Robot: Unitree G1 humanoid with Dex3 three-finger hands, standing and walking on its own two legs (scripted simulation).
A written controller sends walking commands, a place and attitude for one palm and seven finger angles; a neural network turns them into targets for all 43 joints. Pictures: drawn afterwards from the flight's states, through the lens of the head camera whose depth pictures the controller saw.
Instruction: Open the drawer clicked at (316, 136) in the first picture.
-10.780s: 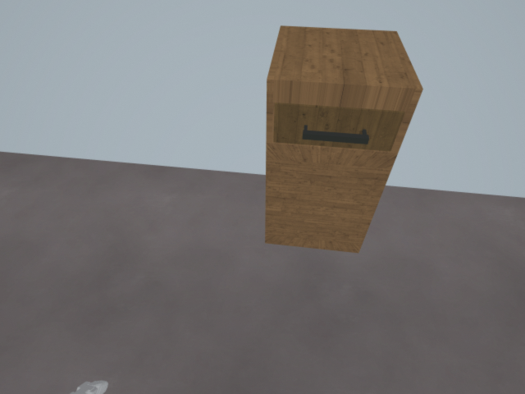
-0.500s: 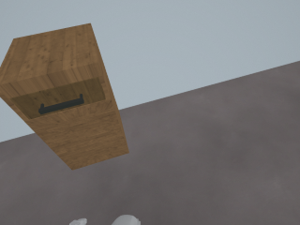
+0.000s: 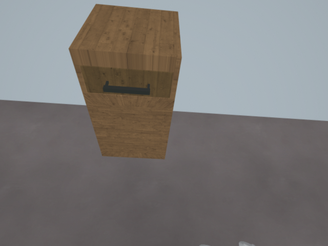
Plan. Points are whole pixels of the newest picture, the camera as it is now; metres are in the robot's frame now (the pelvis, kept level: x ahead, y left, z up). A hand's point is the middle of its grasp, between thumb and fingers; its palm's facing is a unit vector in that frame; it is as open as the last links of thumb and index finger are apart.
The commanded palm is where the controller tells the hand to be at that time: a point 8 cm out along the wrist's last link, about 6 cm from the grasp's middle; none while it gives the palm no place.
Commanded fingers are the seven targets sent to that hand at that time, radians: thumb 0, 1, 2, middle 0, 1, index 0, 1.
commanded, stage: take the last steps up to it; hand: left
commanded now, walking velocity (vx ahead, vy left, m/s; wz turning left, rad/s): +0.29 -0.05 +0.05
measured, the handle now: (127, 87) +0.73 +0.23 -0.11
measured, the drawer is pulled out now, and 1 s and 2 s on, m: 0.00 0.00 0.00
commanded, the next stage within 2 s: come to a stop and stand still in 0.76 s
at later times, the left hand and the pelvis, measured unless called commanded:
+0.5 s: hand out of the picture +0.09 +0.11 -0.16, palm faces +0.11 -0.97 -0.24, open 7.2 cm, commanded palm none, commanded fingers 0.00 0.90 0.90 -0.20 -0.30 -0.20 -0.30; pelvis +0.06 -0.07 +0.00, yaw +2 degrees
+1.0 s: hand out of the picture +0.10 +0.10 -0.19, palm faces +0.17 -0.98 -0.13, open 7.4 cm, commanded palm none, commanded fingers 0.00 0.90 0.90 -0.20 -0.30 -0.20 -0.30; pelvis +0.20 -0.03 -0.01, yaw +2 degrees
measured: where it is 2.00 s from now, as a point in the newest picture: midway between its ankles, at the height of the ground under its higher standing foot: outside the picture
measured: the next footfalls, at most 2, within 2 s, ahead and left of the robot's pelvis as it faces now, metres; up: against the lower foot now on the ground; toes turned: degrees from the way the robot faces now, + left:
right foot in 0.34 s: +0.10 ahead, -0.15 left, +0.00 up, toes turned -5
left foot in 0.88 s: +0.28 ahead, +0.08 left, +0.00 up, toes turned +10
